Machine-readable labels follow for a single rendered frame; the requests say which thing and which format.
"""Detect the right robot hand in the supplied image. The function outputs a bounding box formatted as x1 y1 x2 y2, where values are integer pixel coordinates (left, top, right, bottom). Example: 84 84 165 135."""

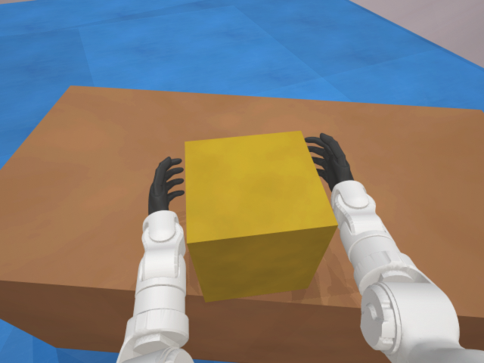
305 133 354 192

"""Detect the robot left upper arm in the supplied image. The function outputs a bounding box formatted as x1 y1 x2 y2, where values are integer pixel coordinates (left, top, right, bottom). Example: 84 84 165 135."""
122 346 194 363

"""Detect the left robot hand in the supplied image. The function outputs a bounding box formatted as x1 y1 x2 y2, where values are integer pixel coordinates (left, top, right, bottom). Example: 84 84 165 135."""
148 157 185 215

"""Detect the robot right upper arm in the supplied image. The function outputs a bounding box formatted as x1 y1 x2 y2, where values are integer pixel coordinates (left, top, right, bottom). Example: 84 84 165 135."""
361 281 484 363

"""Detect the carton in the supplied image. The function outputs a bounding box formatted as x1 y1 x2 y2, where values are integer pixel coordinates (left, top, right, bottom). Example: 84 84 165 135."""
185 131 338 303

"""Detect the pedestal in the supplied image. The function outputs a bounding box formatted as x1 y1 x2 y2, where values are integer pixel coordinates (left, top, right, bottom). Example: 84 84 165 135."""
0 85 484 363

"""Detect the robot right forearm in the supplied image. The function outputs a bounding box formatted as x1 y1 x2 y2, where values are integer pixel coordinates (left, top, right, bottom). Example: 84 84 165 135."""
330 180 460 341

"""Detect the robot left forearm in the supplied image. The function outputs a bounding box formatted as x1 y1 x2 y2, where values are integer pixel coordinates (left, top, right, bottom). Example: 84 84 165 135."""
116 210 189 363

